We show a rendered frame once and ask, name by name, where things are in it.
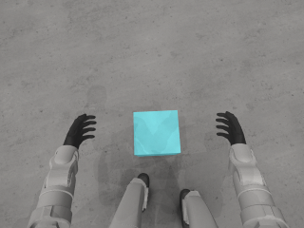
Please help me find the robot right thigh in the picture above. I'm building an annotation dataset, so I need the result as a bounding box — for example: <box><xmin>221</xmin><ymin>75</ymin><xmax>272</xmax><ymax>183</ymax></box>
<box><xmin>181</xmin><ymin>196</ymin><xmax>218</xmax><ymax>228</ymax></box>

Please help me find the robot right hand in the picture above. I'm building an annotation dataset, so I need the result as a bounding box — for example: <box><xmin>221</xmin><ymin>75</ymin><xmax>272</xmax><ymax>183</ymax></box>
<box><xmin>216</xmin><ymin>111</ymin><xmax>246</xmax><ymax>145</ymax></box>

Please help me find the robot left hand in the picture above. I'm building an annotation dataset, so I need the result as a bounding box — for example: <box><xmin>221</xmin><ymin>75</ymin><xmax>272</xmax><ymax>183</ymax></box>
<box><xmin>63</xmin><ymin>114</ymin><xmax>97</xmax><ymax>150</ymax></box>

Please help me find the robot right foot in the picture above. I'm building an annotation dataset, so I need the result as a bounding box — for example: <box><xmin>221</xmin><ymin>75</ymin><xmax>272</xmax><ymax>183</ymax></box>
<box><xmin>180</xmin><ymin>189</ymin><xmax>190</xmax><ymax>228</ymax></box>

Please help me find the robot left forearm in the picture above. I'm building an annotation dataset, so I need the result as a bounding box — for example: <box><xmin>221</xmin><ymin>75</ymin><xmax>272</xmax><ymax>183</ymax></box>
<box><xmin>27</xmin><ymin>144</ymin><xmax>79</xmax><ymax>228</ymax></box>

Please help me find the carton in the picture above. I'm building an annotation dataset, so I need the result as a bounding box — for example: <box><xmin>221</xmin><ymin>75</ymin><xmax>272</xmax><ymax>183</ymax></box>
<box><xmin>133</xmin><ymin>110</ymin><xmax>181</xmax><ymax>157</ymax></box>

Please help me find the robot right forearm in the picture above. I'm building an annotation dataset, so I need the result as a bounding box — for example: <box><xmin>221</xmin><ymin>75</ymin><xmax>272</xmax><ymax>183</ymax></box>
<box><xmin>228</xmin><ymin>143</ymin><xmax>290</xmax><ymax>228</ymax></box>

